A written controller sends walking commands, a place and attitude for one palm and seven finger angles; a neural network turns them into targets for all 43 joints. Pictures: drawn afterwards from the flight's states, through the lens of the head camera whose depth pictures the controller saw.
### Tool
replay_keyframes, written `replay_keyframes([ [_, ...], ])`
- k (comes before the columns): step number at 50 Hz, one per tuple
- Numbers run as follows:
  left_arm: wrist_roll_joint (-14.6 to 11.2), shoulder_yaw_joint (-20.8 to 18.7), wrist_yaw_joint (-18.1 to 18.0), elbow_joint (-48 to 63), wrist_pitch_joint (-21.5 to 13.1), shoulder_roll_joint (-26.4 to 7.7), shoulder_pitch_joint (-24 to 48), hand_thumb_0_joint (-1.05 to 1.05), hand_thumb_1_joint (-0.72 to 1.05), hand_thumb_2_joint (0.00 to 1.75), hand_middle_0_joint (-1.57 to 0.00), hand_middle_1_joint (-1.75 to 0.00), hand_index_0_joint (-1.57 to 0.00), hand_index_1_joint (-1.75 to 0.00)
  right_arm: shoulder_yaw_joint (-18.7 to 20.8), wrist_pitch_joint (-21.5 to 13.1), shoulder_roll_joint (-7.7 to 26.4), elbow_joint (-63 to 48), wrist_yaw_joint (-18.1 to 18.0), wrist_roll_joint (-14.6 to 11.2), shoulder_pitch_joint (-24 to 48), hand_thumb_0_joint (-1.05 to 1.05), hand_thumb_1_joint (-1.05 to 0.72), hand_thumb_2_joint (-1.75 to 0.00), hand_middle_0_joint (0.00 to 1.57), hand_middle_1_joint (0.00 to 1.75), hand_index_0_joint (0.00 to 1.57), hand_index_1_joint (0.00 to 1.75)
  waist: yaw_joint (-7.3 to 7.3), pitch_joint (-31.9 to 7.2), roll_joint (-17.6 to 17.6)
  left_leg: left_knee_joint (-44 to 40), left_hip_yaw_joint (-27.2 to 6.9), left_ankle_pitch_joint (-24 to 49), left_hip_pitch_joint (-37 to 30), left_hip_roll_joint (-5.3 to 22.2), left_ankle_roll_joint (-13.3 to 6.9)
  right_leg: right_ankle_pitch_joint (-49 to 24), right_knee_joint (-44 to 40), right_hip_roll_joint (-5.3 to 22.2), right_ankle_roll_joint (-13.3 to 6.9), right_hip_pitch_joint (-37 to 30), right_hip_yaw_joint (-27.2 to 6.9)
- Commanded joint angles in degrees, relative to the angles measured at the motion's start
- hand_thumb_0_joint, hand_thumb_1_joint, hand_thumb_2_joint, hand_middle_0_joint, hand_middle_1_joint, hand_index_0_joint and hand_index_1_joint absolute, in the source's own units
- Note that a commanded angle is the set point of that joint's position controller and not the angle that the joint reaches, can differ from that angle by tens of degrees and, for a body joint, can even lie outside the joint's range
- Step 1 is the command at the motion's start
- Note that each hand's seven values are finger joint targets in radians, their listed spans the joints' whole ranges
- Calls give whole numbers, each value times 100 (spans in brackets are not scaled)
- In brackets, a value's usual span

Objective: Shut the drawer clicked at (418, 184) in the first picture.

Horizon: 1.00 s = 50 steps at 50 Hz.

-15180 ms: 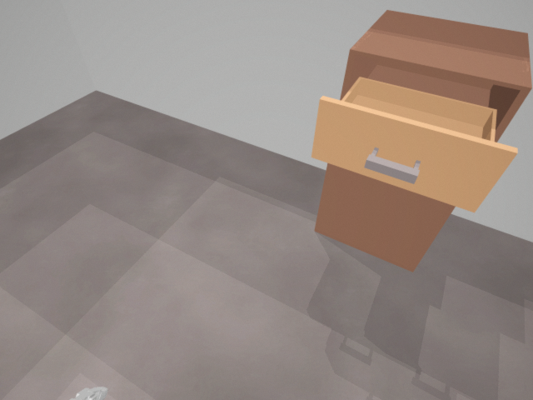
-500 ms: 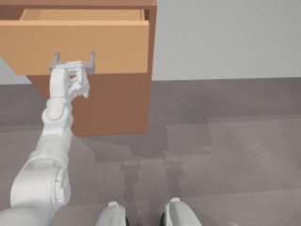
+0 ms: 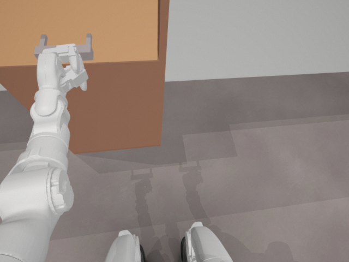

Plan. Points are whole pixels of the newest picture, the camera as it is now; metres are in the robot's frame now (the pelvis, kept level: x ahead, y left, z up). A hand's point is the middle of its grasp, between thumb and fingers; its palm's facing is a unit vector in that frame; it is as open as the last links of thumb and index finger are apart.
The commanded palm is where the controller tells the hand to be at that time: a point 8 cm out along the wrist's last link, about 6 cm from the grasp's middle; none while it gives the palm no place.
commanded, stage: push the drawer shut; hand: left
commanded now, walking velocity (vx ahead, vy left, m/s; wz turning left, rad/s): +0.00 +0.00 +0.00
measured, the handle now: (66, 45) +0.60 +0.19 +0.07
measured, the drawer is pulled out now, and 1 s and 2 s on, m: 0.00 0.00 0.00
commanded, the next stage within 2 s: pull the fist back off the drawer in 0.34 s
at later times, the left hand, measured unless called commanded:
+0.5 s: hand (80, 70) +0.53 +0.16 +0.07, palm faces +0.04 -1.00 -0.06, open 3.0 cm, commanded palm +0.55 +0.19 +0.07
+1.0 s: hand (85, 72) +0.52 +0.14 +0.07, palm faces +0.04 -1.00 -0.04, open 3.1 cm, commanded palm +0.49 +0.18 +0.07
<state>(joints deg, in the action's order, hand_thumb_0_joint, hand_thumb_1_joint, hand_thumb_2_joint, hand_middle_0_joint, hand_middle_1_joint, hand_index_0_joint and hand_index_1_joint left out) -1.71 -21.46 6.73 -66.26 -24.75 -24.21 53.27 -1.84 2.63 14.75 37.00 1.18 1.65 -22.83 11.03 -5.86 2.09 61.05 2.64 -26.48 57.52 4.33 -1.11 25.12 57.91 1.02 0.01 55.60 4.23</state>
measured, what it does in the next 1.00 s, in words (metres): stands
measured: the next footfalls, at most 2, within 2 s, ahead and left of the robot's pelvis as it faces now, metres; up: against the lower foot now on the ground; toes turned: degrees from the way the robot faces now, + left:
none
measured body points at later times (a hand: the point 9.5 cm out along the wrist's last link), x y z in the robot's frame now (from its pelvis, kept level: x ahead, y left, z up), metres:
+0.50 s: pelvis -0.03 +0.00 -0.02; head +0.12 +0.03 +0.41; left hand +0.52 +0.21 +0.08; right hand -0.04 -0.26 -0.12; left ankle +0.02 +0.11 -0.66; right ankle +0.02 -0.12 -0.66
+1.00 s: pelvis -0.03 +0.00 -0.01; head +0.12 +0.02 +0.41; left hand +0.51 +0.20 +0.08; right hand -0.04 -0.25 -0.12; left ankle +0.02 +0.11 -0.66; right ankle +0.02 -0.12 -0.66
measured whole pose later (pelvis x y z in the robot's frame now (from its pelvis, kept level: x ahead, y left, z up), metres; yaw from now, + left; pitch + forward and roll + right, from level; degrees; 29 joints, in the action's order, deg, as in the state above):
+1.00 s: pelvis -0.03 +0.00 -0.01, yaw +0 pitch +24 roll -3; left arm -0.7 -19.3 2.7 -68.4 -22.4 -25.6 59.0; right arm -3.0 0.7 15.2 36.6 1.8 2.4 -23.5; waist 12.5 -5.5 2.5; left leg 63.5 1.8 -24.9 62.7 4.0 -1.6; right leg 23.4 59.7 1.2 0.1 60.1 4.7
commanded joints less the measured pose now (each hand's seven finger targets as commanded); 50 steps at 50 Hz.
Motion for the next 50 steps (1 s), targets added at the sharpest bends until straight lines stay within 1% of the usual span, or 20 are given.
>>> replay_keyframes([
  [1,-24,-125,-218,1216,-300,-1555,3398,0,90,90,-140,-160,-140,-160,372,-55,1042,-181,-73,26,-1026,0,-90,-90,20,30,20,30,341,-2673,381,-549,-507,1936,-2057,-245,-89,-1544,-706,-294,-41,-910,-230],
  [3,17,-17,-242,1263,-342,-1420,3564,0,90,90,-140,-160,-140,-160,384,-70,1020,-153,-60,43,-1034,0,-90,-90,20,30,20,30,344,-2819,779,-521,-554,2036,-2338,-239,-49,-1465,-673,-292,-63,-668,-192],
  [5,19,70,-251,1150,-334,-1395,3814,0,90,90,-140,-160,-140,-160,360,-88,1039,-87,-61,57,-1029,0,-90,-90,20,30,20,30,474,-2669,736,-488,-576,1815,-2258,-230,-57,-1250,-713,-295,-56,-509,-186],
  [6,34,-84,-275,1157,-355,-1595,3884,0,90,90,-140,-160,-140,-160,361,-94,1070,-66,-73,70,-1070,0,-90,-90,20,30,20,30,478,-2689,671,-476,-607,1840,-2294,-220,-71,-1245,-705,-304,-62,-489,-179],
  [11,91,205,-303,1074,-359,-1454,4448,0,90,90,-140,-160,-140,-160,315,-167,1090,-25,-101,85,-1070,0,-90,-90,20,30,20,30,677,-2731,915,-458,-711,1511,-2315,-217,-66,-912,-664,-287,-69,-122,-150],
  [12,117,212,-320,1110,-371,-1487,4521,0,90,90,-140,-160,-140,-160,310,-184,1094,-27,-102,99,-1075,0,-90,-90,20,30,20,30,647,-2900,1078,-441,-732,1532,-2389,-225,-51,-897,-634,-282,-74,-94,-141],
  [15,117,219,-370,996,-319,-1579,4693,0,90,90,-140,-160,-140,-160,284,-234,1128,-9,-128,101,-1073,0,-90,-90,20,30,20,30,747,-2882,933,-417,-752,1204,-2197,-220,-71,-691,-659,-291,-58,-42,-156],
  [18,132,481,-399,844,-264,-1331,4857,0,90,90,-140,-160,-140,-160,260,-298,1137,14,-143,92,-1060,0,-90,-90,20,30,20,30,841,-2728,1038,-474,-815,871,-2162,-208,-62,-461,-653,-279,-63,230,-130],
  [21,138,368,-465,811,-216,-1597,5016,0,90,90,-140,-160,-140,-160,226,-374,1196,23,-178,87,-1095,0,-90,-90,20,30,20,30,886,-2775,1025,-501,-843,602,-2033,-193,-82,-305,-639,-281,-64,273,-145],
  [22,145,513,-463,851,-204,-1483,5103,0,90,90,-140,-160,-140,-160,212,-399,1191,18,-189,76,-1078,0,-90,-90,20,30,20,30,909,-2792,1115,-535,-858,509,-2054,-194,-70,-253,-647,-267,-54,313,-150],
  [24,131,525,-480,837,-175,-1391,5085,0,90,90,-140,-160,-140,-160,213,-457,1188,21,-171,95,-1079,0,-90,-90,20,30,20,30,884,-2818,1130,-553,-893,410,-2089,-209,-69,-211,-645,-268,-68,335,-126],
  [27,176,346,-506,814,-180,-1621,5102,0,90,90,-140,-160,-140,-160,206,-466,1213,-9,-156,118,-1133,0,-90,-90,20,30,20,30,813,-2947,1155,-545,-912,401,-2048,-226,-55,-196,-608,-270,-89,264,-118],
  [30,199,464,-507,669,-129,-1437,5019,0,90,90,-140,-160,-140,-160,205,-469,1216,-23,-120,122,-1086,0,-90,-90,20,30,20,30,827,-2640,1050,-607,-939,33,-1893,-216,-48,-22,-625,-255,-89,405,-102],
  [33,218,334,-522,557,-97,-1572,4862,0,90,90,-140,-160,-140,-160,203,-461,1253,-64,-106,122,-1087,0,-90,-90,20,30,20,30,768,-2585,1003,-630,-953,-131,-1790,-220,-56,67,-622,-249,-104,418,-114],
  [36,209,367,-530,641,-98,-1470,4854,0,90,90,-140,-160,-140,-160,210,-471,1241,-86,-89,134,-1106,0,-90,-90,20,30,20,30,749,-2610,943,-647,-959,-179,-1792,-223,-68,75,-603,-238,-99,389,-117],
  [39,208,244,-513,672,-84,-1526,4560,0,90,90,-140,-160,-140,-160,242,-430,1252,-132,-61,130,-1111,0,-90,-90,20,30,20,30,616,-2796,905,-627,-953,33,-1883,-215,-52,-23,-582,-243,-103,298,-101],
  [42,138,294,-476,820,-103,-1303,4294,0,90,90,-140,-160,-140,-160,264,-398,1217,-166,-24,125,-1115,0,-90,-90,20,30,20,30,528,-2868,912,-645,-925,341,-2089,-209,-30,-202,-593,-252,-109,195,-74],
  [43,121,136,-463,862,-110,-1470,4086,0,90,90,-140,-160,-140,-160,277,-365,1230,-190,-22,119,-1104,0,-90,-90,20,30,20,30,424,-2916,877,-643,-893,466,-2098,-207,-25,-251,-595,-261,-121,69,-78],
  [47,39,236,-416,1182,-174,-1179,3574,0,90,90,-140,-160,-140,-160,312,-276,1151,-291,11,88,-1042,0,-90,-90,20,30,20,30,282,-3045,836,-669,-767,900,-2297,-212,-16,-498,-655,-285,-121,-244,-79],
  [50,-33,-27,-412,1322,-195,-1369,2912,0,90,90,-140,-160,-140,-160,340,-186,1133,-390,22,52,-992,0,-90,-90,20,30,20,30,71,-3035,542,-692,-612,1221,-2119,-234,-35,-757,-734,-308,-111,-781,-133],
])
